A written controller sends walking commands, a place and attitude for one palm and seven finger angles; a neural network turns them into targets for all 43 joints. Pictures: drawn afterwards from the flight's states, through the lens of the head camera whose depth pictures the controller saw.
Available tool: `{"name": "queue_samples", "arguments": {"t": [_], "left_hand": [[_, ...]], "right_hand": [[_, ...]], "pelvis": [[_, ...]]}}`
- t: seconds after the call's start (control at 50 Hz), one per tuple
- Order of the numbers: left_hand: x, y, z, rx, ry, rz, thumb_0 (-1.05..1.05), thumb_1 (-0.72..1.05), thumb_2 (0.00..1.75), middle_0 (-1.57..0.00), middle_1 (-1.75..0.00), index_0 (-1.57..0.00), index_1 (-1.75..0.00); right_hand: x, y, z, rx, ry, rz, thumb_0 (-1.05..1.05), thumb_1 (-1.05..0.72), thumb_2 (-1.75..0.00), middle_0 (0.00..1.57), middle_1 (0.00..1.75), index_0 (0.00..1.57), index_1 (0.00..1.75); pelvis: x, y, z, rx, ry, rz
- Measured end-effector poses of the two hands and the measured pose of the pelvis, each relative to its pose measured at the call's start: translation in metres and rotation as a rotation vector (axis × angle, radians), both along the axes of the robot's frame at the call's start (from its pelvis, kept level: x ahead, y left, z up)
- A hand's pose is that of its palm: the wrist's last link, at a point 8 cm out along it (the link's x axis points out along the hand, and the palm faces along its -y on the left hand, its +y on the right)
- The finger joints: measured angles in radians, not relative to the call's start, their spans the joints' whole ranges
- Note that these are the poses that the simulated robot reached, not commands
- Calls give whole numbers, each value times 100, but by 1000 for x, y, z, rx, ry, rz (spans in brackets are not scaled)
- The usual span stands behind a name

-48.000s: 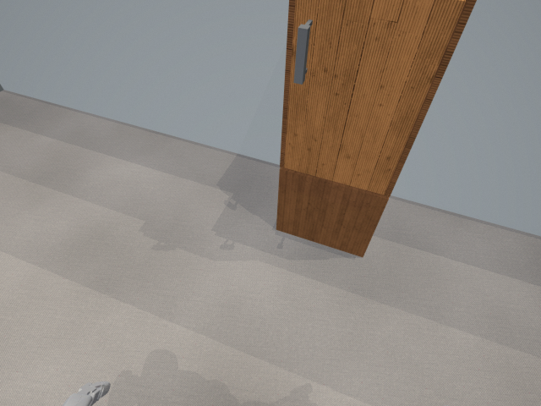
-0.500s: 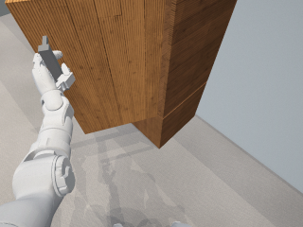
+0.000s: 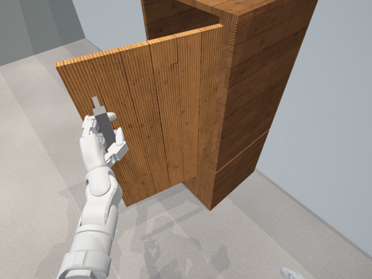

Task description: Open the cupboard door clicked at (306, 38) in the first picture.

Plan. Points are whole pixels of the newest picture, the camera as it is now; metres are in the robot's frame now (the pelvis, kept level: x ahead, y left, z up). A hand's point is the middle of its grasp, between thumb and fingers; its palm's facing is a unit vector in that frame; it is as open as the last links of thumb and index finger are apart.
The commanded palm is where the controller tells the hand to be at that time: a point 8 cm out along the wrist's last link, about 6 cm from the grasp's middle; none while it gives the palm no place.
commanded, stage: pull the door open along its arc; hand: left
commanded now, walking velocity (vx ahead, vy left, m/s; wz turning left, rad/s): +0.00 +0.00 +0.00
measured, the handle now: (106, 127) +0.42 +0.20 +0.11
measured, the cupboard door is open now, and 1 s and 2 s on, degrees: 76 97 96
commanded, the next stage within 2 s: open thumb and fingers to let go in 0.96 s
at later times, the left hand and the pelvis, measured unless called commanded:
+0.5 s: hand (124, 144) +0.38 +0.15 +0.11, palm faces +0.45 -0.89 -0.01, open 6.0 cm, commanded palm +0.33 +0.18 +0.10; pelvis -0.01 -0.02 +0.00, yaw +3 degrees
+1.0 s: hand (157, 174) +0.30 +0.07 +0.11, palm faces +0.36 -0.93 +0.05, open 6.4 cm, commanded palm +0.25 +0.11 +0.10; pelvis -0.01 -0.02 +0.01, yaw +1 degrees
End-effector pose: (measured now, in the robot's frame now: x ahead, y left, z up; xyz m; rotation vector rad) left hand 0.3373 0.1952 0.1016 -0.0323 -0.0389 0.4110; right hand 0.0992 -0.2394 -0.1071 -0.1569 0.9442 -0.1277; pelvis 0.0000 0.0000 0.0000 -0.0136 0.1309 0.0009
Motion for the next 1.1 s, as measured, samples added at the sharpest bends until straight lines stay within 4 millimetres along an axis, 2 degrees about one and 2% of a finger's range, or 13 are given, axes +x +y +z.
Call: {"name": "queue_samples", "arguments": {"t": [0.06, 0.14, 0.2, 0.26, 0.38, 0.52, 0.64, 0.7, 0.76, 0.86, 0.98, 1.04, 1.1], "left_hand": [[-10, -8, 1, 0, 14, 2, 0, 69, 72, -34, -135, -34, -132], [-11, -12, 3, 15, 44, 26, 0, 69, 76, -34, -135, -36, -133], [-9, -12, 4, 11, 60, 47, 0, 68, 78, -34, -135, -36, -134], [-7, -11, 5, 12, 67, 55, 0, 68, 80, -35, -135, -36, -134], [-6, -10, 5, 19, 72, 56, 0, 67, 82, -35, -135, -36, -135], [-6, -11, 5, 22, 72, 61, 0, 68, 82, -35, -135, -35, -135], [-10, -14, 5, 18, 63, 58, 0, 69, 79, -34, -135, -34, -135], [-17, -19, 4, 15, 53, 49, 1, 69, 76, -33, -135, -34, -135], [-28, -27, 4, 11, 41, 32, 1, 69, 74, -32, -135, -34, -135], [-52, -48, 4, -5, 31, -15, 1, 68, 71, -31, -134, -32, -132], [-77, -81, 5, -34, 40, -54, 3, 67, 70, -30, -133, -32, -132], [-81, -90, 7, -12, 49, -39, 3, 67, 72, -30, -132, -33, -132], [-79, -91, 7, 27, 58, -11, 2, 66, 75, -32, -133, -34, -133]], "right_hand": [[34, 10, 7, -2, -60, 51, 0, -91, -89, 20, 30, 20, 30], [69, 22, 17, -16, -113, 112, 0, -91, -89, 20, 30, 20, 30], [84, 28, 20, -22, -132, 141, 0, -91, -89, 20, 30, 20, 30], [87, 30, 20, -24, -129, 154, 0, -91, -89, 20, 30, 20, 30], [66, 24, 9, -21, -67, 134, 0, -91, -89, 20, 30, 20, 30], [14, 4, -7, -29, 41, 75, 0, -91, -89, 20, 30, 20, 30], [-24, -14, -11, -38, 91, 18, 1, -91, -89, 20, 30, 20, 30], [-33, -20, -10, -40, 91, -2, 1, -91, -89, 20, 30, 20, 30], [-34, -23, -7, -39, 73, -9, 1, -91, -89, 20, 30, 20, 30], [-14, -20, 2, -28, -5, 1, 1, -91, -89, 20, 30, 20, 30], [33, -3, 19, -7, -134, 58, 1, -91, -89, 20, 30, 20, 30], [57, 9, 26, -1, -176, 106, 1, -91, -89, 20, 30, 20, 30], [76, 21, 30, 3, -195, 150, 1, -91, -89, 20, 30, 20, 30]], "pelvis": [[2, 0, 1, 3, -22, 14], [1, -2, 1, 7, -37, 35], [-1, -5, 1, 9, -38, 46], [-3, -8, 1, 10, -36, 53], [-7, -12, 1, 11, -37, 58], [-15, -17, 0, 13, -43, 51], [-19, -20, 1, 15, -47, 34], [-20, -20, 2, 15, -52, 25], [-20, -20, 3, 16, -61, 19], [-17, -19, 5, 17, -85, 11], [-14, -17, 6, 14, -114, 19], [-14, -17, 5, 12, -123, 33], [-15, -18, 4, 12, -125, 48]]}}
